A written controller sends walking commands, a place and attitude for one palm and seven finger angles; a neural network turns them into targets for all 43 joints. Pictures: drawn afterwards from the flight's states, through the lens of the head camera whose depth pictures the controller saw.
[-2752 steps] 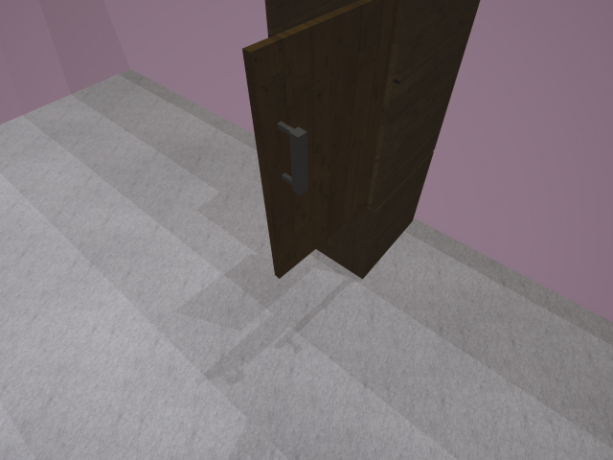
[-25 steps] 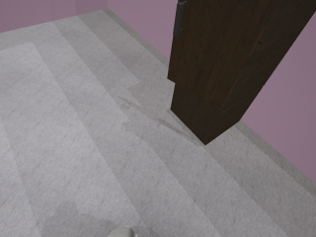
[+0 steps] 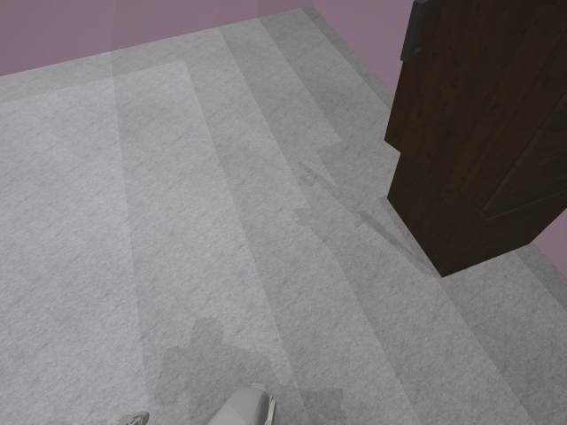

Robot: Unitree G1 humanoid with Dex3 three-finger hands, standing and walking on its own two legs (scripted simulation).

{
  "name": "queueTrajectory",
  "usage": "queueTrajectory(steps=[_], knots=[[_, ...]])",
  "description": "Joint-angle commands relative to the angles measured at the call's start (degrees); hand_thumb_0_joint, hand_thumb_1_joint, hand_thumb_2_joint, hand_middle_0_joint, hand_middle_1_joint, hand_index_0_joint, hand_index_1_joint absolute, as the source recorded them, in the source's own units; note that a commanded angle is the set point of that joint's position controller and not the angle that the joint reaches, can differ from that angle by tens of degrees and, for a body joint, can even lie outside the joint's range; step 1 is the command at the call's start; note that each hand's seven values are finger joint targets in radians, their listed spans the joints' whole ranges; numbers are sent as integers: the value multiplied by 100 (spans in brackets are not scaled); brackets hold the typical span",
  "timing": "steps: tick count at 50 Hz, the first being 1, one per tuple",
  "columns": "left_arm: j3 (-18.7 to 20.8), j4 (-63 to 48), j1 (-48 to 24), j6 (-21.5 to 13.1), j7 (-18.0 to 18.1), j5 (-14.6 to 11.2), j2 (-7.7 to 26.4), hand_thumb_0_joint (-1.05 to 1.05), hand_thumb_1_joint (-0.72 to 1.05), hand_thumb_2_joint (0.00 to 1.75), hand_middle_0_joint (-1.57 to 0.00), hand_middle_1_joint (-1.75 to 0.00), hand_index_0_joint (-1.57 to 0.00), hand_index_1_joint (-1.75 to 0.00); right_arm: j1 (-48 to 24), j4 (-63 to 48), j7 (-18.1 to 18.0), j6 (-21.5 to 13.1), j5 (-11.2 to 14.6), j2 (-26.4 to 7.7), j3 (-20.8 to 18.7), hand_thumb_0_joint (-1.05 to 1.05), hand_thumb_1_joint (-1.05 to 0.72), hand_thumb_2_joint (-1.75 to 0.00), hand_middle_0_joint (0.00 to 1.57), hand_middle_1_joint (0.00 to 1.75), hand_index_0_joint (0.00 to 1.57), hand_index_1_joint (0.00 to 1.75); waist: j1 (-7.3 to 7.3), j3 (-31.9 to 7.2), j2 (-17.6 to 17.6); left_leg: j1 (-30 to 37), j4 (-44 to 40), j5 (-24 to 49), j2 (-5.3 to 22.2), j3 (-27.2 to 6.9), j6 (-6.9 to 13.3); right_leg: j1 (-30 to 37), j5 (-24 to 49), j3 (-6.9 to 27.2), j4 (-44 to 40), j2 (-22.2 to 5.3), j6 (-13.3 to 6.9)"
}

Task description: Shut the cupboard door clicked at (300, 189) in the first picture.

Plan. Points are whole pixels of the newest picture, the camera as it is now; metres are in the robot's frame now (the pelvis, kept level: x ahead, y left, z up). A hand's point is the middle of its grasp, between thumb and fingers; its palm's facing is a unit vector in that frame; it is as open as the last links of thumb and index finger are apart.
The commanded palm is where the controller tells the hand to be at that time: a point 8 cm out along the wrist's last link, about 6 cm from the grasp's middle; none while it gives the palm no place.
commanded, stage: walk to a spot facing it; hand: left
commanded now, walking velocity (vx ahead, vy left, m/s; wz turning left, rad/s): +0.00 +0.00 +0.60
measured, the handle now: (419, 29) +0.92 -0.29 +0.05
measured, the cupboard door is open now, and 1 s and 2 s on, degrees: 16 16 16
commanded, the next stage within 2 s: turn to face it in 1.40 s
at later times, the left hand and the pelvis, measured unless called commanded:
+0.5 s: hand out of the picture +0.00 +0.24 -0.17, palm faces +0.35 -0.91 -0.23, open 7.4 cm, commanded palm none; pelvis +0.02 +0.03 +0.00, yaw +19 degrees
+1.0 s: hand (166, 417) +0.15 +0.20 -0.14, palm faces +0.59 -0.77 -0.25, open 7.2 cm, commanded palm none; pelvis +0.20 +0.01 +0.01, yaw +36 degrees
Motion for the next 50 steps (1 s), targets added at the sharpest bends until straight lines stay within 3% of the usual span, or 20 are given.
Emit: queueTrajectory(steps=[1,8,12,14,15,16,17,18,19,22,32,36,37,38,39,40,41,43,45,50], knots=[[186,-418,60,-248,91,-11,852,0,90,90,-20,-30,-20,-30,78,-446,89,-109,39,-261,10,0,-90,-90,20,30,20,30,-65,-455,-1227,-330,1067,49,449,388,-151,978,3874,447,-718,-1519,-562],[317,-137,1049,-218,93,29,1072,0,90,90,-20,-30,-20,-30,-779,-678,111,-117,70,-91,177,0,-90,-90,20,30,20,30,433,-565,-1419,33,-671,-263,557,911,-85,1904,4801,76,-330,-1745,-539],[383,-154,983,-211,48,49,1170,0,90,90,-20,-30,-20,-30,-679,-689,105,-180,92,-82,201,0,-90,-90,20,30,20,30,364,-601,-1583,928,-1752,-161,515,1170,104,1490,4242,-106,-165,-1943,-493],[386,-149,874,-232,-19,-2,1196,0,90,90,-20,-30,-20,-30,-200,-599,102,-256,48,-233,170,0,-90,-90,20,30,20,30,81,-804,-1253,2051,-2786,362,383,1295,246,955,3457,-461,415,-1781,-240],[363,-196,817,-223,-64,-43,1100,0,90,90,-20,-30,-20,-30,315,-455,98,-316,22,-563,91,0,-90,-90,20,30,20,30,-236,-1036,-530,3289,-3366,822,725,729,463,-41,2336,-788,1428,-1572,32],[261,-469,594,-224,-153,-73,683,0,90,90,-20,-30,-20,-30,872,-330,54,-358,-50,-1334,-115,0,-90,-90,20,30,20,30,-554,-1178,1442,4364,-3659,1570,2442,-1775,1284,-2060,-1362,-1056,2986,-619,462],[180,-804,-170,-175,-136,1,684,0,90,90,-20,-30,-20,-30,1396,-159,8,-329,-7,-1508,-147,0,-90,-90,20,30,20,30,-822,-996,1226,4274,-3993,1685,2960,-2435,1800,-2835,-2015,-335,3704,-491,392],[199,-858,-474,-164,-124,31,819,0,90,90,-20,-30,-20,-30,1322,-152,-7,-332,8,-1317,-57,0,-90,-90,20,30,20,30,-729,-684,742,3666,-4208,447,2776,-2121,1692,-2714,-1642,63,3685,-719,310],[243,-776,-533,-175,-146,45,757,0,90,90,-20,-30,-20,-30,946,-294,-63,-367,-6,-1155,-6,0,-90,-90,20,30,20,30,-584,-287,937,3054,-4344,-73,2446,-2041,1497,-2703,-1269,112,3636,-739,326],[280,-457,-50,-165,-278,43,745,0,90,90,-20,-30,-20,-30,230,-502,-116,-494,-8,-831,126,0,-90,-90,20,30,20,30,-94,2,655,2348,-4548,-183,1843,-1395,1180,-2353,-172,216,3573,-613,398],[196,-678,-615,-255,-369,12,536,0,90,90,-20,-30,-20,-30,719,-204,-99,-620,-5,-776,72,0,-90,-90,20,30,20,30,-108,-96,497,2425,-4517,404,1532,-1160,1324,-1800,405,-15,1288,-315,548],[261,-449,176,-330,-364,10,631,0,90,90,-20,-30,-20,-30,454,-183,-98,-605,9,-734,58,0,-90,-90,20,30,20,30,345,-319,301,1373,-3730,377,1312,-1020,1099,337,779,-158,113,35,472],[340,-248,798,-389,-323,25,847,0,90,90,-20,-30,-20,-30,411,-178,-77,-619,57,-582,74,0,-90,-90,20,30,20,30,628,-508,-266,616,-2998,10,942,-749,899,1525,610,150,-358,-182,403],[477,-100,1565,-483,-240,105,1517,0,90,90,-20,-30,-20,-30,538,-263,-34,-653,122,-203,147,0,-90,-90,20,30,20,30,967,-1055,-1818,-390,-1078,-692,241,67,556,2710,-1064,1833,-1220,-1658,4],[491,-92,1669,-414,-175,52,1716,0,90,90,-20,-30,-20,-30,585,-398,-30,-642,95,-99,152,0,-90,-90,20,30,20,30,878,-1113,-2408,-754,565,-1236,100,241,488,2303,-2288,3436,-2130,-2726,-330],[435,-181,1187,-388,-155,8,1501,0,90,90,-20,-30,-20,-30,528,-376,7,-596,14,-223,88,0,-90,-90,20,30,20,30,604,-524,-1749,-891,1270,-756,434,41,497,1494,-2892,3251,-2365,-2711,-357],[372,-276,731,-448,-121,16,1170,0,90,90,-20,-30,-20,-30,665,-225,8,-585,-13,-232,86,0,-90,-90,20,30,20,30,367,-391,-1967,-890,1641,-38,660,-61,468,1009,-2662,3054,-2406,-2483,-175],[236,-275,314,-478,-100,-17,653,0,90,90,-20,-30,-20,-30,696,6,78,-521,-10,-100,94,0,-90,-90,20,30,20,30,72,-275,-1220,-450,1678,730,965,111,344,536,-839,1231,-2077,-2018,-62],[165,-169,590,-596,-115,-14,437,0,90,90,-20,-30,-20,-30,715,78,137,-475,18,116,163,0,-90,-90,20,30,20,30,44,-382,-1009,-436,1502,1079,844,333,253,821,1367,131,-1771,-1628,-44],[126,214,1310,-699,-44,13,288,0,90,90,-20,-30,-20,-30,252,-56,181,-367,19,295,196,0,-90,-90,20,30,20,30,112,-297,-1020,-850,1070,1226,873,653,209,1490,4179,-721,-1419,-1629,29]])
